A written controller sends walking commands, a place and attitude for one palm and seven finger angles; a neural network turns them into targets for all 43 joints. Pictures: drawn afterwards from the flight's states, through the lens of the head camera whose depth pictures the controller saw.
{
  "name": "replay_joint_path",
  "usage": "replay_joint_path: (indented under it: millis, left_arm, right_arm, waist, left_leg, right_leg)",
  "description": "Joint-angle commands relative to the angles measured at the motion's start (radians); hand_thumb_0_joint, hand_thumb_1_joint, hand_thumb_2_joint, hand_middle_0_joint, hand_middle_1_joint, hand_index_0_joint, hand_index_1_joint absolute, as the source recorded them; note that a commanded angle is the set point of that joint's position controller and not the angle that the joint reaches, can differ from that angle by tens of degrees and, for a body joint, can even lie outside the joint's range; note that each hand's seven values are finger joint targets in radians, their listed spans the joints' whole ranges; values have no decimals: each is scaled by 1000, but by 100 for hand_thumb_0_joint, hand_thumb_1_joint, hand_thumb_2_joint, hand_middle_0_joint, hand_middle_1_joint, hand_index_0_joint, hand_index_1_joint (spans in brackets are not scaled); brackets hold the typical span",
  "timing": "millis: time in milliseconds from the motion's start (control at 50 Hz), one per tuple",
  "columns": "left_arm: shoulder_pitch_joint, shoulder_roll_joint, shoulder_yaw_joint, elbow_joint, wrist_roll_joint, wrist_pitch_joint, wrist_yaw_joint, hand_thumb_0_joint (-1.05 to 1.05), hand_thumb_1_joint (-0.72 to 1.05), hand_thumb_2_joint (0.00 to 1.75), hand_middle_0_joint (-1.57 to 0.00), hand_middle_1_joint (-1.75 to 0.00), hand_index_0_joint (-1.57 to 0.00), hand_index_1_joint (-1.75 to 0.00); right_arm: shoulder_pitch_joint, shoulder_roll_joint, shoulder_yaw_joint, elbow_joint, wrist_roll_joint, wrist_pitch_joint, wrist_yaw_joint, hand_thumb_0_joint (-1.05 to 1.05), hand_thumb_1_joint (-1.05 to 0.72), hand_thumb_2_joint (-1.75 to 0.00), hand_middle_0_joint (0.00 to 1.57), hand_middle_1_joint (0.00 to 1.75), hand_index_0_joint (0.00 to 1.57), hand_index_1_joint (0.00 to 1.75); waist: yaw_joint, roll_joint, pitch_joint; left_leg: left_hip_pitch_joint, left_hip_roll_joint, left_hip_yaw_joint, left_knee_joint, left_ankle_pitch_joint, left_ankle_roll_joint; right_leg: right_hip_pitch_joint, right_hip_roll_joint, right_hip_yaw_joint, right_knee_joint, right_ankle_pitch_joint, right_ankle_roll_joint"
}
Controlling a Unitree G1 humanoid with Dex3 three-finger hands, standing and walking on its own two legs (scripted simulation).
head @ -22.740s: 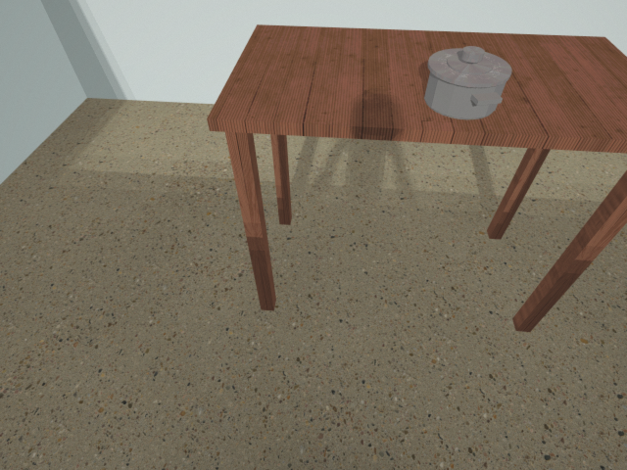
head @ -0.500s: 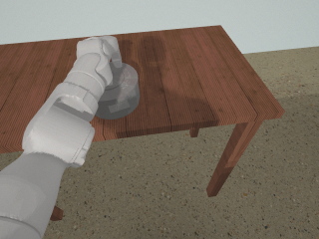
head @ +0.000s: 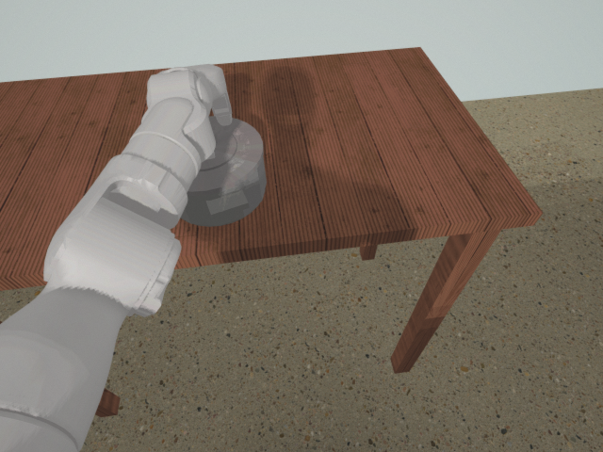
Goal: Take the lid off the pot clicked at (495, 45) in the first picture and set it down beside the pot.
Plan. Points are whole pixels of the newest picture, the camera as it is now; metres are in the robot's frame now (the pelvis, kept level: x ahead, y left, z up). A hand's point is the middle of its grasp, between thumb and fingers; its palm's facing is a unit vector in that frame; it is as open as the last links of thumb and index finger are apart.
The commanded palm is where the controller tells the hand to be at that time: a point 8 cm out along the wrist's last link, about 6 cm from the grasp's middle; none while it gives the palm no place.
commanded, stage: lower the open fingers around the knob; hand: left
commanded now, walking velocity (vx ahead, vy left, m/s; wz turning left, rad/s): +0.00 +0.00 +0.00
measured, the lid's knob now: (201, 137) +0.51 +0.11 +0.16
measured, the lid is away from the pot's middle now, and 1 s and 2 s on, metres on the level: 0.00 0.00 0.00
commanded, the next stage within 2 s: raise the hand to come down again in 0.36 s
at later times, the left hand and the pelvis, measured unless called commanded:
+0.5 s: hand (202, 131) +0.49 +0.10 +0.18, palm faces -0.36 -0.07 -0.93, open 10.1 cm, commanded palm +0.48 +0.11 +0.22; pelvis +0.00 +0.00 +0.00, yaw +0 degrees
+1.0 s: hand (200, 126) +0.50 +0.10 +0.18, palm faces -0.29 -0.05 -0.96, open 10.3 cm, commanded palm +0.48 +0.11 +0.25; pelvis +0.01 +0.00 +0.00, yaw +0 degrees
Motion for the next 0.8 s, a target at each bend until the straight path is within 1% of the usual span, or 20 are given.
replay_joint_path:
  millis: [0,120,140,180,220,240,280,320,360,440,460,480,500,540,580,640,680,720,740,780]
  left_arm:
    - [-400,174,36,-97,12,1,7,0,-23,126,-81,-8,-81,-8]
    - [-392,169,29,-62,12,5,13,0,-23,126,-81,-8,-81,-8]
    - [-414,156,25,-92,-1,2,17,0,-23,126,-81,-8,-81,-8]
    - [-409,195,50,-76,17,5,19,0,-23,126,-81,-8,-81,-8]
    - [-393,175,36,-80,16,1,18,0,-23,126,-81,-8,-81,-8]
    - [-385,147,23,-77,4,-1,19,0,-23,126,-81,-8,-81,-8]
    - [-402,190,41,-43,21,5,22,0,-23,126,-81,-8,-81,-8]
    - [-431,170,27,-32,20,11,25,0,-23,126,-81,-8,-81,-8]
    - [-427,171,32,-71,20,4,24,0,-23,126,-81,-8,-81,-8]
    - [-429,139,18,-69,3,4,21,0,-23,126,-81,-8,-81,-8]
    - [-401,240,102,-196,48,-76,58,0,-23,125,-80,-10,-80,-10]
    - [-368,235,90,-150,68,-100,76,0,-22,124,-79,-13,-79,-13]
    - [-356,171,44,-148,66,-106,86,0,-22,123,-78,-15,-78,-15]
    - [-409,142,30,-241,37,-120,107,0,-21,122,-76,-19,-76,-19]
    - [-469,242,106,-285,35,-121,131,0,-21,120,-74,-22,-74,-22]
    - [-488,178,58,-237,27,-85,156,0,-20,119,-72,-26,-72,-26]
    - [-521,255,102,-252,45,-82,166,0,-20,118,-71,-28,-71,-28]
    - [-521,191,49,-227,57,-73,158,0,-20,118,-70,-30,-70,-30]
    - [-504,154,34,-259,39,-78,151,0,-20,118,-70,-30,-70,-30]
    - [-476,227,90,-269,44,-85,138,0,-20,118,-70,-31,-70,-31]
  right_arm:
    - [-7,-135,-37,-102,-5,-27,-5,0,-90,-90,20,30,20,30]
    - [0,-140,-33,-89,-2,-26,-6,0,-90,-90,20,30,20,30]
    - [-1,-145,-38,-88,-6,-22,-5,0,-90,-90,20,30,20,30]
    - [0,-138,-35,-90,-6,-27,-7,0,-90,-90,20,30,20,30]
    - [-4,-135,-33,-98,-5,-31,-7,0,-90,-90,20,30,20,30]
    - [-2,-141,-39,-94,-6,-27,-6,0,-90,-90,20,30,20,30]
    - [2,-144,-34,-86,-2,-25,-10,0,-90,-90,20,30,20,30]
    - [7,-144,-35,-79,-1,-26,-11,0,-90,-90,20,30,20,30]
    - [3,-138,-36,-89,-7,-28,-7,0,-90,-90,20,30,20,30]
    - [10,-146,-42,-85,-7,-26,-7,0,-90,-90,20,30,20,30]
    - [20,-141,-44,-114,-11,-30,-14,0,-90,-90,20,30,20,30]
    - [-6,-140,-39,-117,-9,-26,-21,0,-90,-90,20,30,20,30]
    - [2,-132,-40,-115,-2,-24,-21,0,-90,-90,20,30,20,30]
    - [-7,-127,-46,-121,2,-22,-14,0,-90,-90,20,30,20,30]
    - [-9,-112,-46,-123,-1,-33,-13,0,-90,-90,20,30,20,30]
    - [-9,-113,-44,-100,6,-33,-10,0,-90,-90,20,30,20,30]
    - [-15,-112,-40,-98,3,-43,-12,0,-90,-90,20,30,20,30]
    - [-16,-108,-41,-88,6,-48,-12,0,-90,-90,20,30,20,30]
    - [-15,-112,-44,-93,3,-48,-7,0,-90,-90,20,30,20,30]
    - [-22,-109,-44,-98,-4,-51,-5,0,-90,-90,20,30,20,30]
  waist:
    - [1,-163,-292]
    - [-8,-160,-229]
    - [-7,-127,-240]
    - [-2,-153,-262]
    - [2,-148,-278]
    - [-5,-137,-266]
    - [-15,-174,-247]
    - [-20,-159,-234]
    - [-7,-141,-301]
    - [-16,-133,-271]
    - [-12,-196,-295]
    - [-8,-175,-298]
    - [-14,-161,-273]
    - [-3,-89,-305]
    - [17,-64,-394]
    - [3,-68,-331]
    - [9,-82,-377]
    - [-5,-91,-353]
    - [4,-54,-369]
    - [19,-81,-423]
  left_leg:
    - [115,-14,-13,-34,287,26]
    - [97,-15,-15,-43,238,23]
    - [108,-14,-14,-41,252,23]
    - [103,-15,-15,-44,235,23]
    - [105,-14,-17,-42,255,23]
    - [114,-12,-17,-35,276,24]
    - [89,-12,-12,-42,218,23]
    - [89,-12,-13,-47,205,23]
    - [117,-12,-21,-36,257,22]
    - [110,-10,-17,-32,266,24]
    - [99,8,-16,-16,273,26]
    - [78,4,-5,-17,244,23]
    - [81,8,-8,-27,229,22]
    - [141,16,-18,-34,285,21]
    - [182,13,-22,-32,340,22]
    - [175,13,-25,-42,346,20]
    - [178,9,-24,-48,341,23]
    - [184,11,-26,-48,354,22]
    - [209,11,-29,-42,408,22]
    - [227,9,-29,-33,453,23]
  right_leg:
    - [180,43,-55,-28,360,-44]
    - [141,48,-61,-39,314,-46]
    - [142,46,-62,-39,324,-50]
    - [161,45,-55,-36,317,-46]
    - [171,44,-56,-30,330,-47]
    - [150,45,-62,-33,337,-50]
    - [146,47,-56,-39,306,-43]
    - [129,48,-56,-40,293,-45]
    - [156,44,-53,-24,321,-47]
    - [137,47,-61,-31,330,-49]
    - [154,47,-45,-29,316,-39]
    - [164,44,-40,-25,303,-44]
    - [142,45,-47,-32,281,-45]
    - [136,43,-50,-37,281,-51]
    - [194,42,-37,-30,326,-49]
    - [164,48,-48,-49,321,-51]
    - [210,46,-37,-47,342,-49]
    - [188,47,-41,-50,346,-49]
    - [187,47,-45,-49,364,-52]
    - [231,44,-35,-40,408,-47]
